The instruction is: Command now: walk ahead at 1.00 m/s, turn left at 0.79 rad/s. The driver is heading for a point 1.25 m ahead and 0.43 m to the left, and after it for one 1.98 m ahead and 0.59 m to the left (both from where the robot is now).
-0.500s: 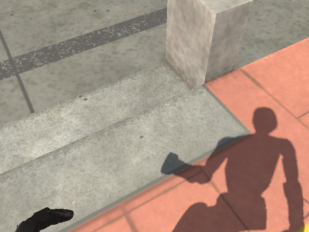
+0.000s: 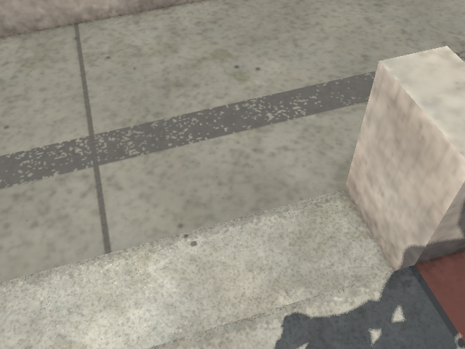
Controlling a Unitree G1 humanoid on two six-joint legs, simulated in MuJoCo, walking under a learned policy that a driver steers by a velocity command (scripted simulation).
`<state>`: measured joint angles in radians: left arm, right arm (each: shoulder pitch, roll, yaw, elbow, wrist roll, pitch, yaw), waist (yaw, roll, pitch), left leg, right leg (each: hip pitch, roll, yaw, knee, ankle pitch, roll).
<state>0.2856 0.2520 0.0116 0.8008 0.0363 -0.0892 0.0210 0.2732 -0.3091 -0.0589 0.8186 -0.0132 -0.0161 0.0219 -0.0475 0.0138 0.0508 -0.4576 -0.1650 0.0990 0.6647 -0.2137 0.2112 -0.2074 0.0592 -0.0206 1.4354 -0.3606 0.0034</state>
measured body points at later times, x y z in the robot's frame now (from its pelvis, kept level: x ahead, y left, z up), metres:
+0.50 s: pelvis +0.47 -0.03 +0.02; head +0.48 -0.03 +0.47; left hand +0.38 +0.27 -0.08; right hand +0.74 -0.23 -0.06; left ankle +0.39 +0.06 -0.61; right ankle +0.47 -0.16 -0.70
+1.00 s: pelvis +0.88 +0.19 -0.14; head +0.92 +0.19 +0.31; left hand +0.76 +0.43 -0.25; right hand +1.07 +0.00 -0.29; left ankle +0.77 +0.14 -0.84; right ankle +1.12 +0.16 -0.83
